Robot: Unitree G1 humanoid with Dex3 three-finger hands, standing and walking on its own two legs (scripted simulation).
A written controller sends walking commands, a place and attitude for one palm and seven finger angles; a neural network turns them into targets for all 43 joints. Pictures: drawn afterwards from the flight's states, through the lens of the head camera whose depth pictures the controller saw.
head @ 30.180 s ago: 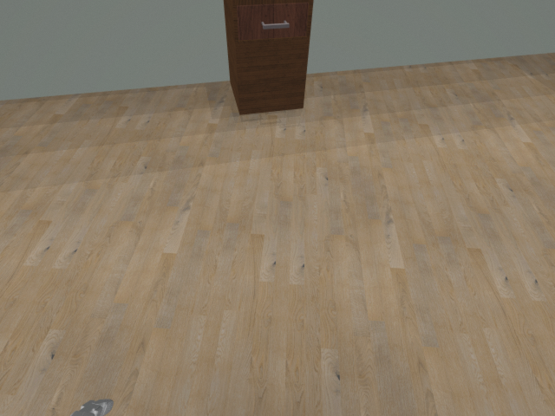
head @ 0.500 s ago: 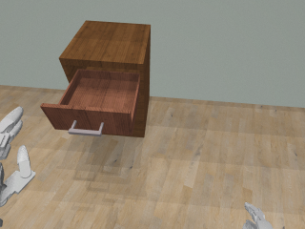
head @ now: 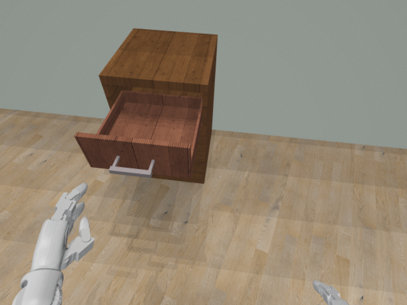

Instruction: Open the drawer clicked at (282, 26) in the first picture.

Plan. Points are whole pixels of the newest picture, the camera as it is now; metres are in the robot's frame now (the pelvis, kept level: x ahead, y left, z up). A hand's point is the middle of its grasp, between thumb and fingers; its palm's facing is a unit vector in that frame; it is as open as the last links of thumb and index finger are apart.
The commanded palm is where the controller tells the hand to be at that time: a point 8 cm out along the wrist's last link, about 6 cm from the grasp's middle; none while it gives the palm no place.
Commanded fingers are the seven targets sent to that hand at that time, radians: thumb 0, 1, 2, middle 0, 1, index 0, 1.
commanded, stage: let the arm hang, fingers relaxed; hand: left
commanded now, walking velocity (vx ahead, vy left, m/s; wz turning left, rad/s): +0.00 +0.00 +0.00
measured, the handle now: (132, 166) +0.57 +0.26 -0.20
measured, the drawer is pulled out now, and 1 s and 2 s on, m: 0.30 0.30 0.30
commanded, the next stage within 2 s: look to check the result in 1.00 s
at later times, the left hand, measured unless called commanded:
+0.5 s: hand out of the picture +0.00 +0.18 -0.16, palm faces +0.00 -0.97 -0.24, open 7.3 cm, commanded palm none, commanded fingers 0.00 0.90 0.90 -0.20 -0.30 -0.20 -0.30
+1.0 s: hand out of the picture +0.01 +0.14 -0.16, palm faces +0.02 -0.99 -0.17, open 7.3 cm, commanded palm none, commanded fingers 0.00 0.90 0.90 -0.20 -0.30 -0.20 -0.30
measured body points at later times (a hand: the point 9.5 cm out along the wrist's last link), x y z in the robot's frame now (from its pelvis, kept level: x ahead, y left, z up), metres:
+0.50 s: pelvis +0.01 -0.01 +0.01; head +0.04 -0.02 +0.46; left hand +0.00 +0.23 -0.14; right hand +0.01 -0.24 -0.15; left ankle +0.03 +0.09 -0.73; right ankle +0.01 -0.12 -0.73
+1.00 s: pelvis +0.02 -0.02 +0.01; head +0.03 -0.03 +0.46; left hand +0.01 +0.19 -0.15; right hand -0.01 -0.22 -0.15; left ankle +0.03 +0.09 -0.73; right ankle +0.01 -0.12 -0.73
